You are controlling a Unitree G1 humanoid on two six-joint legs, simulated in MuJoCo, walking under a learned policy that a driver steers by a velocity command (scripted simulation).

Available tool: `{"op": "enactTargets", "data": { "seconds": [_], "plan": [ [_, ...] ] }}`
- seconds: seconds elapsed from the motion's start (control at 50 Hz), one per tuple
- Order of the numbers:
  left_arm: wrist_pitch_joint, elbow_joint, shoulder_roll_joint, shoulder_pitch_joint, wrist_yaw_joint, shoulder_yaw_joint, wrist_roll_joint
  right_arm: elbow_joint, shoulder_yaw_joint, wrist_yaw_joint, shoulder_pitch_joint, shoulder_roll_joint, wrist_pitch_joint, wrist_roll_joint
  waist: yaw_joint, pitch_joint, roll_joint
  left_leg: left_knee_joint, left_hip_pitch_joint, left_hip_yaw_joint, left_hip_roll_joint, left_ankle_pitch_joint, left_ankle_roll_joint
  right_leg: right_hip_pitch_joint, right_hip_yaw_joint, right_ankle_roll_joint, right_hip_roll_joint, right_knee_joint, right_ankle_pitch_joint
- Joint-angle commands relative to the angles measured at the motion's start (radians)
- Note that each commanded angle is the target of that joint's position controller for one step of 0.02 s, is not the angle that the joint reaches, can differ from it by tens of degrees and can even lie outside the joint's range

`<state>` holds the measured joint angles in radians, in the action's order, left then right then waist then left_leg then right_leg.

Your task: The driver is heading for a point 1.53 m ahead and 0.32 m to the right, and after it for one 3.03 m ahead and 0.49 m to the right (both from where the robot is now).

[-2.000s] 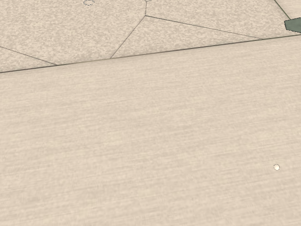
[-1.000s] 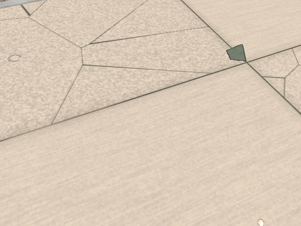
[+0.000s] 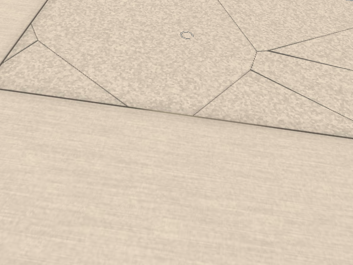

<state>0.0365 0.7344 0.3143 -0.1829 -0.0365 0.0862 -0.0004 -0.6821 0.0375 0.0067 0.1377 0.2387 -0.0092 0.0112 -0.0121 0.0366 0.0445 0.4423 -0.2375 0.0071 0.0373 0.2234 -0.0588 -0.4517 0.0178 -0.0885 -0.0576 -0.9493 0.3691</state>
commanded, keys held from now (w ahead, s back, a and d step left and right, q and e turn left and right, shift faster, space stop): no key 0.38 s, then w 0.62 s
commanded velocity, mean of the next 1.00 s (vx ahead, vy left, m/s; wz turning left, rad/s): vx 0.20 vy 0.00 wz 0.04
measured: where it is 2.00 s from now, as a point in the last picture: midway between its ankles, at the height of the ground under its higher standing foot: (182, 188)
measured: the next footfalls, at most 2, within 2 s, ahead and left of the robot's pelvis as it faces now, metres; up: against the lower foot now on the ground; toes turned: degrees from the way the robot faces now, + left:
right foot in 0.16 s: +0.04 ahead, -0.15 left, +0.00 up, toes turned +0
left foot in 1.04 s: +0.40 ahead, +0.09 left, +0.00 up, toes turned +1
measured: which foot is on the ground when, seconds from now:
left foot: down 0.00-0.66, up 0.68-1.00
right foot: up 0.00-0.14, down 0.16-1.00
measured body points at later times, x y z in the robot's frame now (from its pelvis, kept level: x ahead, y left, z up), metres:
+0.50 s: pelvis +0.01 -0.02 -0.01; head +0.01 -0.02 +0.44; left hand +0.11 +0.24 -0.13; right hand +0.12 -0.29 -0.13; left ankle +0.00 +0.09 -0.74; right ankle -0.01 -0.15 -0.74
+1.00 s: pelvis +0.20 -0.02 -0.02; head +0.24 -0.03 +0.43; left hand +0.12 +0.24 -0.14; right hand +0.46 -0.24 -0.09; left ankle +0.36 +0.09 -0.73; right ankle +0.00 -0.15 -0.74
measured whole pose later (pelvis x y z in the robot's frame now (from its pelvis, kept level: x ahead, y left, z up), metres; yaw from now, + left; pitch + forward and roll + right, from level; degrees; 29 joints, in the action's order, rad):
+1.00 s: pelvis +0.20 -0.02 -0.02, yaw +0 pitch +2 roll +0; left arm -0.07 0.95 0.26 -0.49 -0.02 0.04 0.02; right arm -0.71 0.03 -0.05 -0.05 0.25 0.08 -0.02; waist -0.09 0.04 -0.01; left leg 0.55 -0.57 -0.03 -0.01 0.03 -0.05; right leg 0.19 0.01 -0.01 -0.02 -0.17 0.40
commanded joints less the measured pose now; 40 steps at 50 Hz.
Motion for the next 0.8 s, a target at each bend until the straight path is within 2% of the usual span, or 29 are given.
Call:
{"op": "enactTargets", "data": {
  "seconds": [0.02, 0.08, 0.12, 0.14, 0.16, 0.18, 0.2, 0.22, 0.24, 0.3, 0.38, 0.4, 0.44, 0.46, 0.5, 0.52, 0.56, 0.58, 0.6, 0.62, 0.64, 0.66, 0.68, 0.7, 0.72, 0.74, 0.76, 0.78, 0.8],
  "plan": [
    [-0.012, -0.064, 0.044, 0.039, 0.000, 0.000, -0.001, 0.044, 0.036, 0.006, -0.028, 0.148, 0.012, 0.003, 0.025, -0.098, -0.178, -0.111, 0.099, 0.190, -0.236, -0.321, -0.162, 0.053, 0.015, -0.002, -0.016, 0.157, 0.003],
    [-0.016, -0.051, 0.057, 0.032, 0.001, -0.001, 0.004, 0.018, 0.032, -0.001, -0.027, 0.147, 0.009, 0.003, 0.032, -0.072, -0.179, -0.112, 0.071, 0.235, -0.244, -0.230, -0.172, 0.121, 0.007, 0.007, -0.007, 0.287, 0.021],
    [-0.024, -0.026, 0.041, -0.009, 0.004, -0.007, 0.000, 0.001, 0.021, -0.003, -0.049, 0.125, 0.009, -0.007, -0.006, -0.062, -0.153, -0.094, 0.036, 0.232, -0.218, -0.181, -0.140, 0.223, -0.004, 0.025, 0.003, 0.480, -0.124],
    [-0.031, -0.018, 0.048, -0.023, 0.006, -0.010, -0.013, -0.016, 0.016, -0.004, -0.028, 0.113, 0.014, -0.009, -0.015, -0.067, -0.118, -0.090, 0.004, 0.221, -0.195, -0.148, -0.100, 0.306, 0.017, 0.039, -0.010, 0.566, -0.281],
    [-0.036, -0.018, 0.087, -0.033, 0.004, -0.007, -0.021, -0.028, 0.012, -0.006, 0.003, 0.099, 0.022, 0.005, 0.001, -0.091, -0.065, -0.067, -0.024, 0.195, -0.155, -0.088, -0.052, 0.381, 0.078, 0.058, -0.068, 0.557, -0.456],
    [-0.036, -0.011, 0.146, -0.027, 0.005, 0.007, -0.012, -0.036, 0.021, -0.013, 0.040, 0.117, 0.029, 0.013, 0.049, -0.090, 0.031, -0.064, -0.033, 0.138, -0.092, -0.027, -0.020, 0.374, 0.068, 0.089, -0.085, 0.493, -0.473],
    [-0.040, 0.000, 0.113, -0.009, 0.014, 0.005, -0.002, -0.040, 0.020, -0.012, 0.011, 0.115, 0.028, 0.011, 0.030, -0.088, 0.062, -0.055, 0.021, 0.093, -0.057, -0.010, 0.008, 0.295, 0.057, 0.109, -0.059, 0.496, -0.324],
    [-0.045, -0.002, 0.072, 0.005, 0.019, -0.006, -0.007, -0.042, 0.021, -0.009, -0.031, 0.125, 0.024, 0.007, 0.010, -0.070, 0.037, -0.032, 0.041, 0.088, -0.055, -0.013, 0.014, 0.261, 0.052, 0.102, -0.044, 0.516, -0.271],
    [-0.050, 0.006, 0.059, 0.013, 0.019, -0.011, -0.014, -0.043, 0.021, -0.004, -0.045, 0.111, 0.018, 0.003, 0.011, -0.071, 0.034, -0.022, 0.051, 0.086, -0.059, -0.040, 0.009, 0.249, 0.048, 0.090, -0.039, 0.526, -0.268],
    [-0.063, 0.027, 0.051, -0.001, 0.017, -0.018, -0.013, -0.066, 0.022, 0.003, -0.026, 0.104, 0.000, 0.002, 0.011, -0.057, 0.016, -0.023, 0.048, 0.091, -0.063, -0.085, 0.000, 0.254, 0.037, 0.077, -0.028, 0.524, -0.277],
    [-0.061, 0.054, 0.054, -0.006, 0.008, -0.022, -0.010, -0.105, 0.025, 0.008, -0.012, 0.098, -0.002, -0.002, 0.008, -0.040, -0.021, -0.028, 0.048, 0.088, -0.062, -0.093, 0.009, 0.255, 0.033, 0.079, -0.021, 0.527, -0.256],
    [-0.059, 0.067, 0.053, -0.022, 0.006, -0.023, -0.008, -0.121, 0.027, 0.011, 0.005, 0.101, -0.004, -0.004, 0.007, -0.057, -0.032, -0.029, 0.052, 0.078, -0.051, 0.004, 0.006, 0.259, 0.020, 0.084, -0.006, 0.524, -0.161],
    [-0.057, 0.076, 0.063, -0.032, 0.000, -0.019, 0.004, -0.136, 0.039, 0.016, 0.024, 0.125, -0.007, -0.017, 0.012, -0.005, -0.054, -0.024, -0.007, 0.079, -0.036, 0.346, -0.019, 0.189, 0.009, 0.116, 0.019, 0.501, 0.148],
    [-0.061, 0.071, 0.058, -0.027, -0.004, -0.022, 0.009, -0.135, 0.040, 0.017, 0.031, 0.126, -0.002, -0.020, 0.017, 0.042, -0.063, -0.036, -0.052, 0.105, -0.050, 0.460, -0.037, 0.141, 0.019, 0.132, 0.018, 0.496, 0.250],
    [-0.087, 0.061, 0.043, -0.019, -0.002, -0.027, 0.017, -0.142, 0.040, 0.015, 0.068, 0.126, 0.026, -0.030, 0.029, 0.093, -0.087, -0.063, -0.065, 0.182, -0.099, 0.535, -0.074, 0.071, 0.033, 0.152, 0.015, 0.460, 0.280],
    [-0.104, 0.056, 0.035, -0.009, 0.002, -0.028, 0.020, -0.152, 0.043, 0.011, 0.095, 0.136, 0.041, -0.032, 0.038, 0.092, -0.108, -0.086, -0.032, 0.241, -0.136, 0.539, -0.096, 0.038, 0.023, 0.154, 0.020, 0.421, 0.238],
    [-0.131, 0.045, 0.006, 0.011, 0.017, -0.033, 0.026, -0.168, 0.052, 0.003, 0.139, 0.170, 0.059, -0.031, 0.044, 0.064, -0.194, -0.174, 0.037, 0.415, -0.240, 0.552, -0.160, 0.002, -0.029, 0.152, 0.055, 0.305, 0.100],
    [-0.140, 0.044, 0.005, 0.011, 0.023, -0.032, 0.030, -0.166, 0.052, 0.000, 0.136, 0.177, 0.063, -0.031, 0.036, 0.067, -0.210, -0.200, 0.032, 0.467, -0.272, 0.527, -0.184, 0.014, -0.032, 0.166, 0.056, 0.295, 0.071],
    [-0.147, 0.049, 0.006, -0.008, 0.030, -0.032, 0.032, -0.158, 0.050, -0.003, 0.115, 0.178, 0.065, -0.033, 0.017, 0.069, -0.209, -0.194, -0.001, 0.467, -0.276, 0.480, -0.186, 0.064, -0.027, 0.186, 0.055, 0.331, 0.068],
    [-0.152, 0.071, 0.009, -0.063, 0.036, -0.031, 0.034, -0.141, 0.046, -0.005, 0.067, 0.171, 0.065, -0.037, -0.021, 0.063, -0.202, -0.158, -0.050, 0.412, -0.251, 0.396, -0.163, 0.160, -0.024, 0.205, 0.053, 0.405, 0.049],
    [-0.158, 0.110, 0.033, -0.156, 0.041, -0.021, 0.033, -0.110, 0.038, -0.006, -0.018, 0.147, 0.068, -0.040, -0.075, 0.051, -0.161, -0.072, -0.113, 0.296, -0.189, 0.241, -0.113, 0.282, 0.007, 0.221, 0.040, 0.486, 0.009],
    [-0.163, 0.155, 0.108, -0.266, 0.041, 0.003, 0.030, -0.073, 0.026, -0.007, -0.078, 0.105, 0.081, -0.036, -0.105, 0.019, 0.003, 0.173, -0.253, 0.111, -0.067, 0.033, -0.033, 0.461, 0.185, 0.259, -0.052, 0.563, -0.069],
    [-0.159, 0.182, 0.199, -0.372, 0.047, 0.033, 0.027, -0.043, 0.028, -0.007, -0.091, 0.113, 0.108, -0.025, -0.130, -0.025, 0.214, 0.463, -0.484, -0.020, 0.027, 0.035, 0.034, 0.698, 0.472, 0.340, -0.221, 0.652, -0.243],
    [-0.152, 0.175, 0.139, -0.377, 0.048, 0.016, 0.012, -0.051, 0.036, -0.007, -0.078, 0.148, 0.120, -0.028, -0.125, -0.019, 0.177, 0.643, -0.644, 0.023, 0.009, 0.333, 0.047, 0.753, 0.573, 0.394, -0.310, 0.664, -0.373],
    [-0.149, 0.167, 0.091, -0.347, 0.049, -0.001, 0.002, -0.055, 0.035, -0.013, -0.051, 0.141, 0.121, -0.047, -0.089, 0.010, 0.086, 0.747, -0.719, 0.061, -0.041, 0.328, 0.029, 0.761, 0.524, 0.390, -0.312, 0.647, -0.403],
    [-0.144, 0.157, 0.068, -0.326, 0.049, -0.009, -0.001, -0.056, 0.027, -0.020, -0.053, 0.118, 0.117, -0.055, -0.076, 0.018, 0.047, 0.779, -0.766, 0.050, -0.074, 0.270, 0.016, 0.763, 0.449, 0.371, -0.290, 0.658, -0.416],
    [-0.136, 0.158, 0.060, -0.306, 0.048, -0.015, 0.006, -0.044, 0.024, -0.027, -0.081, 0.106, 0.115, -0.052, -0.067, 0.056, 0.022, 0.743, -0.796, 0.036, -0.106, 0.217, 0.010, 0.734, 0.377, 0.343, -0.275, 0.689, -0.452],
    [-0.127, 0.158, 0.039, -0.292, 0.045, -0.025, 0.007, -0.036, 0.025, -0.032, -0.100, 0.099, 0.111, -0.043, -0.058, 0.062, 0.029, 0.685, -0.758, 0.023, -0.130, 0.161, 0.011, 0.689, 0.307, 0.311, -0.248, 0.718, -0.488],
    [-0.119, 0.156, 0.032, -0.281, 0.042, -0.029, 0.007, -0.027, 0.018, -0.042, -0.113, 0.077, 0.110, -0.039, -0.051, 0.064, 0.045, 0.614, -0.695, -0.005, -0.127, 0.105, 0.021, 0.629, 0.249, 0.292, -0.209, 0.747, -0.504]
  ]
}}
Velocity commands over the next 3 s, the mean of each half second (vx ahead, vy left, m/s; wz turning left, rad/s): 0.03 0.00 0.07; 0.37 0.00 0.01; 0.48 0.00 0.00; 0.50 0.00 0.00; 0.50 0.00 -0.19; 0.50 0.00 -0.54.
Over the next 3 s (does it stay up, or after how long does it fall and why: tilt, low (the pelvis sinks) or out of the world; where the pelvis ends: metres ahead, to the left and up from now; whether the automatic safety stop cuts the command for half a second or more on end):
stays up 1.29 -0.11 0.00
